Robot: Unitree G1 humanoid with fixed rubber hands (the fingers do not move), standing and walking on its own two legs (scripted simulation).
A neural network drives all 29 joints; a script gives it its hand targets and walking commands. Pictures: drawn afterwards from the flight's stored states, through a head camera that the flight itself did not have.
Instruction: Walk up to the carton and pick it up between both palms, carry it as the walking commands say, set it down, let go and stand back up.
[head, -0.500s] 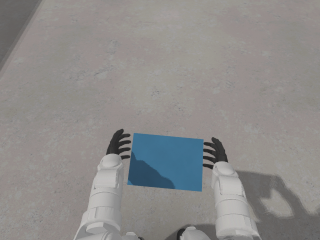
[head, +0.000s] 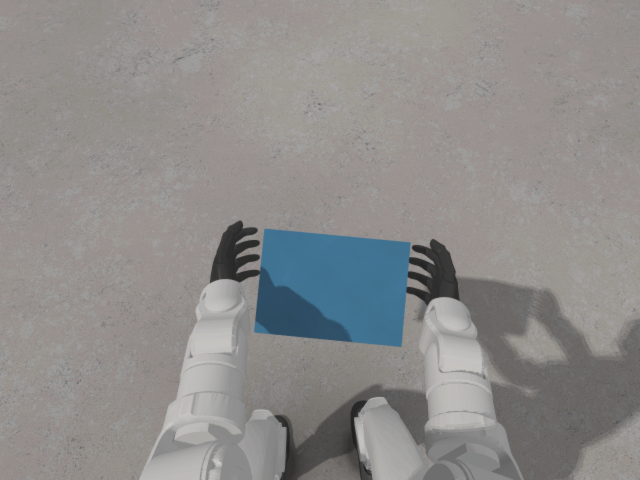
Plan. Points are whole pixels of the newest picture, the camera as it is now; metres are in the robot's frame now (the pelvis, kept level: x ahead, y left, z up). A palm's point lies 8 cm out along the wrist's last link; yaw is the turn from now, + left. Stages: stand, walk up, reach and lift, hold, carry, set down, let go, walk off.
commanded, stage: set down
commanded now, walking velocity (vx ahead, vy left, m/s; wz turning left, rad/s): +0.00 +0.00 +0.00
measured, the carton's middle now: (331, 283) +0.39 -0.03 -0.16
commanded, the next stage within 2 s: none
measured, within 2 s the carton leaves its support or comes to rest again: neither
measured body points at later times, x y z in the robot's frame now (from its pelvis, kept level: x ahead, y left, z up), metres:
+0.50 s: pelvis -0.02 -0.01 -0.08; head +0.18 -0.03 +0.32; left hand +0.41 +0.11 -0.16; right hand +0.36 -0.18 -0.17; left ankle +0.04 +0.12 -0.67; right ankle +0.07 -0.13 -0.67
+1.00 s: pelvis -0.04 +0.00 -0.16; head +0.21 -0.02 +0.22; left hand +0.44 +0.10 -0.25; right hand +0.39 -0.18 -0.26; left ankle +0.04 +0.12 -0.67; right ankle +0.07 -0.13 -0.67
